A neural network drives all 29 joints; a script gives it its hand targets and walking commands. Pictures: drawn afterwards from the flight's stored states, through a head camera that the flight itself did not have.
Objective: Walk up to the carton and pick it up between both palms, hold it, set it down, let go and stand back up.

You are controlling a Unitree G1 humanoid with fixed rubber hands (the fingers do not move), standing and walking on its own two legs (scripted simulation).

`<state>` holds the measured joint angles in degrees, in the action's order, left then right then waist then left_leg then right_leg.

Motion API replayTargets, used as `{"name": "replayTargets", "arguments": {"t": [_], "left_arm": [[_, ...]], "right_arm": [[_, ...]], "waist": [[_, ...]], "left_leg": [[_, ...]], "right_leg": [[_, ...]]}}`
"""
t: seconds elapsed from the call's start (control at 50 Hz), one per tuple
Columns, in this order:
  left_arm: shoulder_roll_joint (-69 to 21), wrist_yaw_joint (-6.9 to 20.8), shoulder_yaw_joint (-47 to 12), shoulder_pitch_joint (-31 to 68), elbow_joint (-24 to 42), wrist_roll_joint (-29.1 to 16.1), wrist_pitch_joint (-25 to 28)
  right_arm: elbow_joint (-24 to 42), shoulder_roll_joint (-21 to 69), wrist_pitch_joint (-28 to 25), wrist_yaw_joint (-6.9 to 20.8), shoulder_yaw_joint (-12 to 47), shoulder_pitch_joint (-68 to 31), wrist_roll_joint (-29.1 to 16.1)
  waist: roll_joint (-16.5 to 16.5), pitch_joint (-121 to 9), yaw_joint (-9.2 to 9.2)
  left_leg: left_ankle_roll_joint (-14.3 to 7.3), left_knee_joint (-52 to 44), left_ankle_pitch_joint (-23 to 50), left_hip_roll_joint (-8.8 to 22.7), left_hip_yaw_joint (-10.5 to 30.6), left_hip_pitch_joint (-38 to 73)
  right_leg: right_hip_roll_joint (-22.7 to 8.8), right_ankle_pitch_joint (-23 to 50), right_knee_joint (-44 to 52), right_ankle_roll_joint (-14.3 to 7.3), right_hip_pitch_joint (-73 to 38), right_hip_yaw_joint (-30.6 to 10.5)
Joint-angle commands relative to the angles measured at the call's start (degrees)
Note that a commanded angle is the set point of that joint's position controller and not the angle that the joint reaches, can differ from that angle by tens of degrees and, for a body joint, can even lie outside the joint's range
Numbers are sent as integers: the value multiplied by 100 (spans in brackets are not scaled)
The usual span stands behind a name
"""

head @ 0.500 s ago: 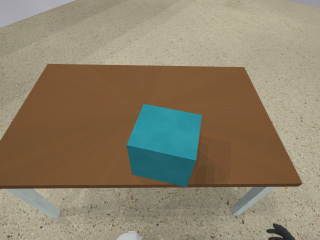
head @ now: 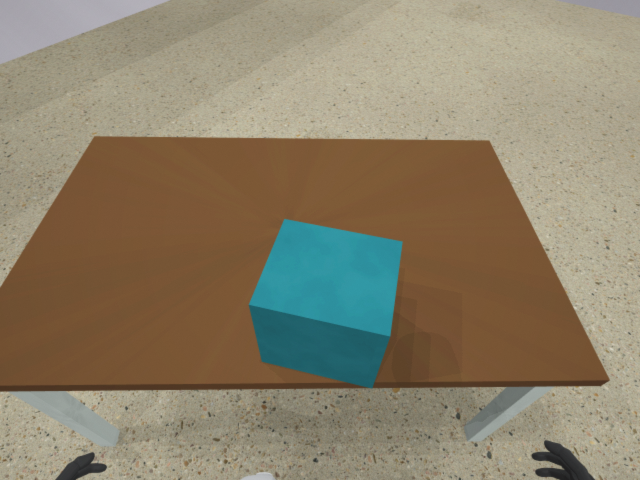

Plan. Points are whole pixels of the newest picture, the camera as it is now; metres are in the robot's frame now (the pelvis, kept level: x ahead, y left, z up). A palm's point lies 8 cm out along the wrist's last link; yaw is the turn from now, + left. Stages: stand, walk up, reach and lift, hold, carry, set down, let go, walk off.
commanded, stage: walk up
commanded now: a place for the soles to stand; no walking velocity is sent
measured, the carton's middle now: (328, 304) +0.40 -0.01 -0.10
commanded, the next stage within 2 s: reach and lift in 0.68 s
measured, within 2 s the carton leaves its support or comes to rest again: neither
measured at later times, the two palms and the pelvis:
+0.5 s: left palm out of the picture +0.11 +0.32 -0.08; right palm out of the picture +0.11 -0.32 -0.09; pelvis +0.00 +0.00 +0.00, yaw +0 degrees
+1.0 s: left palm (131, 425) +0.21 +0.26 -0.08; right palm (591, 470) +0.15 -0.32 -0.07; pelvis +0.00 -0.01 -0.01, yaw -1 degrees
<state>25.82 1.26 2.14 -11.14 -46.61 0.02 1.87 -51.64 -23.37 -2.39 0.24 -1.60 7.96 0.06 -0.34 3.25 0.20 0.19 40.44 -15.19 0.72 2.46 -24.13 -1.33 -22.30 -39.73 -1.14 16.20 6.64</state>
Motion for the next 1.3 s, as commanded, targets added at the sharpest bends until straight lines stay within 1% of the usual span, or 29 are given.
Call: {"name": "replayTargets", "arguments": {"t": [0.0,0.04,0.08,0.1,0.12,0.18,0.28,0.34,0.42,0.48,0.52,0.56,0.58,0.6,0.66,0.68,0.7,0.74,0.76,0.8,0.84,0.86,0.92,0.96,1.04,1.1,1.12,1.22,1.28], "left_arm": [[946,-131,124,150,-243,58,90],[1065,-116,134,213,-294,96,89],[1038,-115,154,131,-243,109,123],[1072,-120,190,254,-247,101,145],[983,-126,138,326,-230,86,159],[1052,-131,170,294,-298,58,107],[983,-123,146,197,-224,77,83],[1023,-146,151,179,-232,117,133],[963,-118,139,283,-256,67,99],[1054,-114,174,273,-223,113,97],[1055,-119,143,228,-168,113,118],[1125,-126,133,271,-197,122,115],[966,-120,153,301,-180,95,93],[869,-125,94,329,-172,92,83],[918,-110,149,182,-315,45,48],[678,-281,226,2193,1397,155,-1258],[532,-331,187,2234,1617,234,-1732],[631,-287,329,2161,2236,332,-2142],[396,-243,341,2000,2460,431,-2275],[474,-178,465,1833,2860,597,-2524],[493,-129,538,1467,2945,632,-2642],[408,-92,593,1124,2759,681,-2643],[316,-66,812,744,2741,719,-2440],[369,-99,911,746,2797,652,-2347],[262,-54,1000,735,2834,640,-2078],[263,-73,805,990,3118,483,-1831],[245,-78,840,838,3029,474,-1741],[200,4,630,928,3044,194,-1339],[400,61,722,969,2847,149,-1244]], "right_arm": [[97,-1283,-76,-15,-145,-365,89],[15,-1237,-41,14,-157,-400,78],[-9,-1220,-60,21,-134,-347,50],[10,-1293,-62,2,-155,-365,111],[-16,-1226,-73,-1,-153,-283,56],[-85,-1162,-93,-8,-139,-326,69],[-125,-1291,-100,-23,-157,-277,83],[-65,-1162,-53,2,-141,-392,77],[-94,-1173,-87,-3,-125,-410,107],[-101,-1259,-66,0,-187,-314,91],[-91,-1198,-83,1,-155,-346,92],[-144,-1247,-91,-17,-167,-197,75],[-112,-1234,-109,1,-139,-238,96],[-90,-1327,-119,-23,-163,-242,148],[-115,-1332,-78,-24,-148,-452,91],[-666,-250,-1127,194,-853,-2168,813],[-672,-399,-1191,288,-759,-1825,714],[-623,-640,-1301,237,-789,-1497,483],[-663,-558,-1342,193,-758,-1206,420],[-501,-664,-1360,86,-878,-884,292],[-402,-627,-1376,46,-988,-693,294],[-186,-658,-1371,38,-987,-589,312],[373,-484,-1427,2,-853,-558,93],[605,-308,-1414,4,-708,-501,-55],[714,-46,-1385,-79,-393,-208,-177],[537,13,-1448,-152,-453,-148,-159],[851,95,-1522,-120,-343,-115,-202],[1123,471,-1745,-294,-417,40,-213],[1329,608,-1764,-395,-450,150,-195]], "waist": [[-347,-505,61],[-434,-252,-53],[6,-563,-70],[-321,-638,-50],[-124,-593,-94],[-199,-638,-28],[-197,-831,9],[-23,-539,-32],[-300,-469,-24],[13,-443,-90],[78,-517,-45],[95,-683,-71],[-264,-715,-39],[-319,-534,-14],[-319,-464,31],[219,45,-117],[712,173,-271],[1051,-141,-542],[1156,-241,-525],[884,-474,-521],[561,-691,-416],[660,-682,-312],[245,-1065,38],[87,-1149,80],[392,-1083,-29],[105,-1011,-216],[233,-1111,-36],[404,-1015,-116],[674,-791,-113]], "left_leg": [[-544,-1457,-336,737,1123,480],[-358,-1594,-1077,517,989,315],[-382,-1267,-326,540,794,817],[-373,-1051,176,486,667,788],[-417,-1089,231,454,665,807],[-400,-990,1194,540,624,889],[-501,-1133,411,578,856,751],[-347,-923,201,377,416,716],[-482,-1231,-124,587,787,641],[-335,-1147,-326,411,601,523],[-366,-969,447,426,474,821],[-367,-1046,464,447,583,884],[-421,-1107,509,511,548,890],[-544,-1312,310,691,1109,728],[-461,-1433,-327,575,937,444],[184,-318,-725,225,-641,347],[158,267,-678,161,-389,1314],[82,1217,-83,46,-123,3012],[42,1215,212,26,-164,3359],[95,1100,312,46,-219,3483],[87,480,442,154,-335,2854],[89,130,486,176,-355,2611],[56,-466,983,91,-477,2253],[37,-538,1128,-3,-527,2080],[-54,-677,1081,-73,-556,1945],[-10,-763,1031,-72,-503,2158],[-33,-769,910,-72,-522,2115],[-70,-880,777,-150,-596,2302],[-94,-788,401,-253,-579,2455]], "right_leg": [[-533,-187,1165,-227,6,-835],[-591,-740,1457,-293,143,-965],[-689,-256,1467,-319,184,-1060],[-771,141,1425,-293,96,-1047],[-717,156,1338,-319,109,-1065],[-703,901,1149,-325,-108,-897],[-654,338,1122,-313,-278,-850],[-861,314,1461,-435,6,-1138],[-619,-148,1271,-296,143,-878],[-707,-194,1450,-366,36,-991],[-812,177,1457,-324,75,-986],[-708,139,1301,-287,49,-922],[-685,127,1146,-325,-3,-852],[-522,66,999,-253,239,-784],[-485,-83,1179,-278,-56,-909],[-52,-546,488,58,1615,-269],[-283,-1015,638,-326,2557,-459],[-650,-1656,952,-713,3863,-776],[-652,-1447,1106,-740,3749,-766],[-604,-1036,1108,-660,3486,-644],[-274,317,880,-374,2329,-360],[-122,882,864,-253,1726,-249],[69,2099,915,68,333,-355],[45,2426,897,205,235,-464],[4,2937,927,322,29,-669],[29,2716,1035,311,190,-633],[-22,2497,1081,267,181,-705],[-71,2253,1393,225,250,-804],[-266,1340,1624,118,743,-974]]}}
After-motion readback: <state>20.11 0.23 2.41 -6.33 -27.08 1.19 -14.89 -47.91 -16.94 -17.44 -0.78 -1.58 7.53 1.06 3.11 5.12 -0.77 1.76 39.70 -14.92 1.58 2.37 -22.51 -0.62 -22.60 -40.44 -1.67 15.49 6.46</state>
